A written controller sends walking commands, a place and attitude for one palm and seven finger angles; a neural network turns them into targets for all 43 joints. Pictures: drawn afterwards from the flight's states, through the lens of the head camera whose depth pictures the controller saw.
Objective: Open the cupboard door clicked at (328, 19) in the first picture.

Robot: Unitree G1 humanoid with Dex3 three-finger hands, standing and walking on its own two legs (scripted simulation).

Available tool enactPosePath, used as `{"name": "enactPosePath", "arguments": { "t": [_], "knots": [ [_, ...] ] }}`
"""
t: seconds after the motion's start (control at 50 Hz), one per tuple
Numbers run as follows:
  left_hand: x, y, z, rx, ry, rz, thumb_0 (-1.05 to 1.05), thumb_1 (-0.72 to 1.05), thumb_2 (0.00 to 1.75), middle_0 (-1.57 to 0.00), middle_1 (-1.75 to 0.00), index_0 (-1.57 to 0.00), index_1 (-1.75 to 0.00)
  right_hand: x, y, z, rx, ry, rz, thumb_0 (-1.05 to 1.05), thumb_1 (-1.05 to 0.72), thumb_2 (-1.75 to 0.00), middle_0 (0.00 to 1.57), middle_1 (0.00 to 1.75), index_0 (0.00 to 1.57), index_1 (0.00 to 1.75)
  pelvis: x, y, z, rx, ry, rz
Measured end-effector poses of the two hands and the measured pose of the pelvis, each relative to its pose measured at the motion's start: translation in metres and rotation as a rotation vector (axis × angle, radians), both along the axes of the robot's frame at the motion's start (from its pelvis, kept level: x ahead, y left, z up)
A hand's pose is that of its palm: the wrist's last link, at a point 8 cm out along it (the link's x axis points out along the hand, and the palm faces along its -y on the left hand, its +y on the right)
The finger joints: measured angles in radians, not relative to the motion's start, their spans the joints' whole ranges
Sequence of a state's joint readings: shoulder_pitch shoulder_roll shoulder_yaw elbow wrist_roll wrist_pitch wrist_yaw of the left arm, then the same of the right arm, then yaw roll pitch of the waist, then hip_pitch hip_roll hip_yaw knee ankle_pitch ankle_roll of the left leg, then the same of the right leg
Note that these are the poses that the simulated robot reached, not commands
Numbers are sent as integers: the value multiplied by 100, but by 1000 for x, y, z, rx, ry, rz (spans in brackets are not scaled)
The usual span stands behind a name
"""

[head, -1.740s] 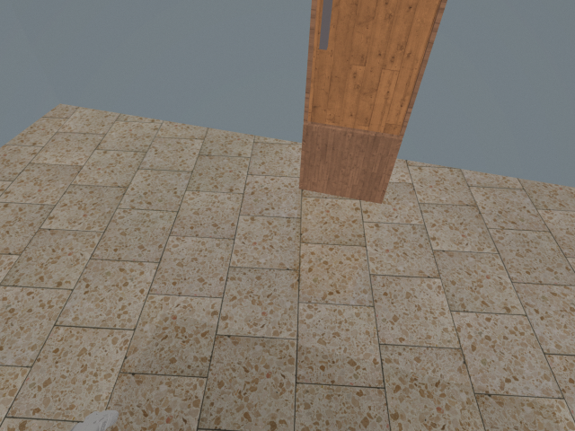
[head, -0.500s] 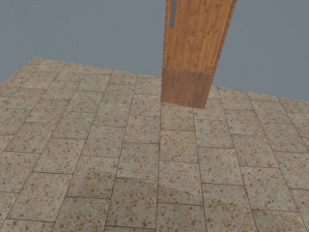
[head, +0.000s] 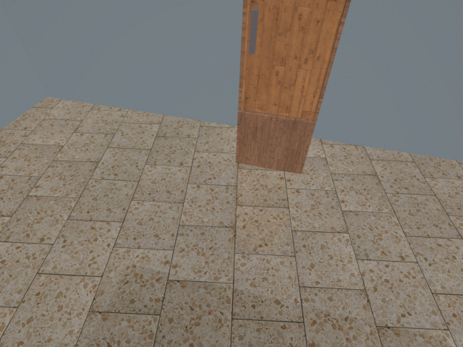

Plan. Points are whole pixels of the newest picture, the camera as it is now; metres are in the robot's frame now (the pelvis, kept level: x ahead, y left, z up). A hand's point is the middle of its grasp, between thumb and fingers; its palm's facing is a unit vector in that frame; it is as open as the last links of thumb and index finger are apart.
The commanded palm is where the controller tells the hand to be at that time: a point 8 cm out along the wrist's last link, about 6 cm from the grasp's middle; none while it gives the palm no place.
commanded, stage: walk to a spot facing it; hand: left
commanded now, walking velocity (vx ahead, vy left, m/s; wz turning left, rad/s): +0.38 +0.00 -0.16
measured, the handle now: (254, 30) +1.32 +0.00 +0.07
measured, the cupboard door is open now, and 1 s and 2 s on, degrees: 0 0 0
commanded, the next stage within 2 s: take the last steps up to it in 0.88 s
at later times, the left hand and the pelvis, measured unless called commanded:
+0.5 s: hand (168, 332) +0.20 +0.15 -0.18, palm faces +0.00 -0.98 -0.19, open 7.3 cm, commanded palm none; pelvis +0.17 -0.03 -0.01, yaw -3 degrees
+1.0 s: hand (163, 241) +0.42 +0.21 -0.18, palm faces -0.03 -0.99 -0.15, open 7.4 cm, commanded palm none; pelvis +0.40 +0.04 +0.00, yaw -8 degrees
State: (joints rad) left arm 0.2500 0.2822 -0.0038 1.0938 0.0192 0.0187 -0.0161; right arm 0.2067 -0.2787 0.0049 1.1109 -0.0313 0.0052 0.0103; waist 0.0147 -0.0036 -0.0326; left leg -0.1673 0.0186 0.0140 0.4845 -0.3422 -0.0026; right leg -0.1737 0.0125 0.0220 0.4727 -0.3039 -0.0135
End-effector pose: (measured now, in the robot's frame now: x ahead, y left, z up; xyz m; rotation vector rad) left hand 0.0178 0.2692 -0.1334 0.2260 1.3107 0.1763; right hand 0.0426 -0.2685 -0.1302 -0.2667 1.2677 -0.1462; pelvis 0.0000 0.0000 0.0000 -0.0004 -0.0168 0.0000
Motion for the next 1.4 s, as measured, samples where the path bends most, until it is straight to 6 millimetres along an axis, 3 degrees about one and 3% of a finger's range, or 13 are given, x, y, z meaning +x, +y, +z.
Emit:
{"name": "enactPosePath", "arguments": {
  "t": [0.12,0.2,0.26,0.34,0.38,0.46,0.58,0.74,0.82,0.96,1.1,1.26,1.4],
  "knots": [
    [-11,-21,-22,-79,105,34,0,91,90,-20,-30,-20,-30,-17,25,-17,42,92,-60,1,-91,-90,20,30,20,30,32,5,-11,-9,15,-16],
    [-3,-33,-30,-104,181,25,1,91,90,-20,-30,-20,-30,-24,38,-25,63,139,-132,1,-91,-90,20,30,20,30,59,5,-19,3,28,-52],
    [30,-42,-29,-103,203,-20,1,91,90,-20,-30,-20,-30,-33,44,-27,80,172,-200,1,-91,-90,20,30,20,30,80,-2,-19,7,24,-75],
    [108,-54,-29,-86,77,-58,1,91,90,-20,-30,-20,-30,-48,46,-31,119,302,-240,0,-91,-90,20,30,20,30,109,-17,-24,2,16,-60],
    [139,-59,-28,-71,-24,-37,1,91,90,-20,-30,-20,-30,-41,42,-31,135,363,-230,1,-91,-90,20,30,20,30,124,-24,-26,0,2,-44],
    [170,-66,-17,-64,-84,-3,0,91,90,-20,-30,-20,-30,22,24,-25,117,303,-201,1,-91,-90,20,30,20,30,157,-31,-14,6,-10,-46],
    [179,-80,-13,-104,55,-18,0,91,90,-20,-30,-20,-30,173,8,-13,94,2,-169,1,-91,-90,20,30,20,30,207,-26,-3,1,0,-65],
    [205,-69,-36,-158,194,76,0,90,90,-20,-30,-21,-30,349,34,-8,77,-182,-26,1,-92,-90,19,30,19,30,293,-1,-20,-33,7,-40],
    [241,-46,-48,-160,235,88,0,91,90,-20,-30,-21,-30,394,52,-12,51,-220,-15,0,-91,-90,19,30,20,30,334,18,-30,-36,-7,-52],
    [362,-11,-28,-124,90,1,1,91,90,-20,-30,-20,-30,382,64,2,20,-134,-154,-1,-96,-90,20,30,20,30,385,35,-7,-22,-25,-116],
    [461,-7,-16,-112,-5,-62,0,91,90,-19,-30,-20,-30,352,77,0,39,17,-250,0,-94,-90,20,30,20,30,429,38,1,-9,-14,-152],
    [544,-32,-12,-111,1,-172,0,92,90,-19,-30,-20,-30,329,102,-5,112,164,-382,0,-92,-90,20,30,20,30,477,22,2,-3,-1,-199],
    [636,-88,-12,-124,-48,-303,1,92,90,-19,-30,-20,-30,315,106,-8,179,317,-487,1,-91,-90,20,30,20,30,522,-9,-5,-4,16,-233]
  ]
}}
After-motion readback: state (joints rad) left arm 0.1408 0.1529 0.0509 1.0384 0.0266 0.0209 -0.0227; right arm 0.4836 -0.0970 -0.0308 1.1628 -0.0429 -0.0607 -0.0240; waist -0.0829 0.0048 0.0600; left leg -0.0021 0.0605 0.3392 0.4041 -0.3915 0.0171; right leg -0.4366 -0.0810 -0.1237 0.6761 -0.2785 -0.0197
